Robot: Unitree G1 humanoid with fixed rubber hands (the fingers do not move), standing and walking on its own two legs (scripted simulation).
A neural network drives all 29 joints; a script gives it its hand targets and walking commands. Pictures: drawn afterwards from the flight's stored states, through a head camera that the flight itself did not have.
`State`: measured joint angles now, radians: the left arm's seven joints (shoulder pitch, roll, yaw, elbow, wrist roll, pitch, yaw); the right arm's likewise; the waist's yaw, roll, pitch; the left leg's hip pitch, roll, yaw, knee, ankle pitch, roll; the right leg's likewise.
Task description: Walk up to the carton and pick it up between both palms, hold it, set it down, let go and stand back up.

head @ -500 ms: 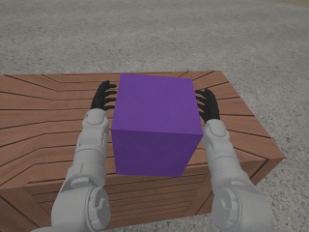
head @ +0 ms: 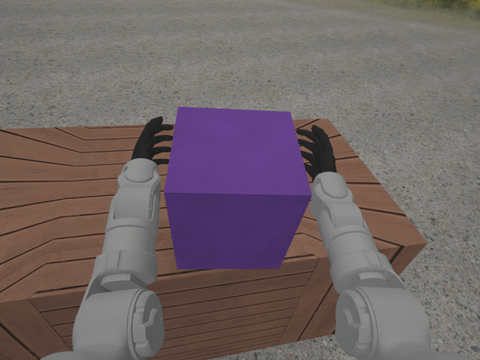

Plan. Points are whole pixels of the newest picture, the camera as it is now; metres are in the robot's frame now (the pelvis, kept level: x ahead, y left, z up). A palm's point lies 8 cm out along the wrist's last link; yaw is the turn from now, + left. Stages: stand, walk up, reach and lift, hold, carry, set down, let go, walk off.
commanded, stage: reach and lift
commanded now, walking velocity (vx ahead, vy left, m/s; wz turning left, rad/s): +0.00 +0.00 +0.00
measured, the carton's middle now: (232, 192) +0.41 +0.01 +0.07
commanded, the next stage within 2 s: hold in 1.54 s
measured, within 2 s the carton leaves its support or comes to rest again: neither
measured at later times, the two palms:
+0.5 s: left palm (142, 148) +0.37 +0.16 +0.20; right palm (332, 160) +0.37 -0.14 +0.19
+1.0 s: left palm (140, 139) +0.37 +0.16 +0.21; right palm (336, 151) +0.37 -0.14 +0.21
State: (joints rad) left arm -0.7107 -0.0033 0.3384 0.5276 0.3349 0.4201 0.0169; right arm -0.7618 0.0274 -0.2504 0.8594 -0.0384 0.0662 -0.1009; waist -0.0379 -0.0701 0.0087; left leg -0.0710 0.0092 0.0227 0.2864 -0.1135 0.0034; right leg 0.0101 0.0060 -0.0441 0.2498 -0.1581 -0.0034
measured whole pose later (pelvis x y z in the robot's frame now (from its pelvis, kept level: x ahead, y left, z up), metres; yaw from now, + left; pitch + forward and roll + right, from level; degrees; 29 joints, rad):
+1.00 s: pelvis +0.00 +0.00 +0.00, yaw +1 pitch -9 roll +0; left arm -0.71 0.01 0.33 0.22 0.38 0.71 -0.05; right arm -0.80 -0.02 -0.07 0.67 0.15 0.28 -0.16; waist -0.10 -0.07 0.03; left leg -0.01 0.01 0.01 0.29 -0.12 0.01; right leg 0.07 0.00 -0.05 0.25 -0.17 0.00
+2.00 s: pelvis +0.00 -0.01 +0.00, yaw +0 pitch -8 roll +0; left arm -0.78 0.04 0.35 0.23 0.34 0.85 -0.06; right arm -0.95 -0.08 -0.03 0.67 0.25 0.48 -0.21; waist -0.09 -0.04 -0.06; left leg -0.04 0.02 0.03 0.30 -0.12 0.00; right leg 0.03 0.01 -0.04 0.27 -0.17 -0.01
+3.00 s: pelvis +0.00 -0.01 +0.00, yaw +0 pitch -7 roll +0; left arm -0.78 0.06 0.35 0.24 0.32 0.85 -0.07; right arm -0.96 -0.09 -0.01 0.66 0.29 0.52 -0.24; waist -0.09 -0.03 -0.09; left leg -0.06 0.02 0.02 0.30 -0.13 -0.01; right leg 0.03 0.02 -0.05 0.26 -0.17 -0.02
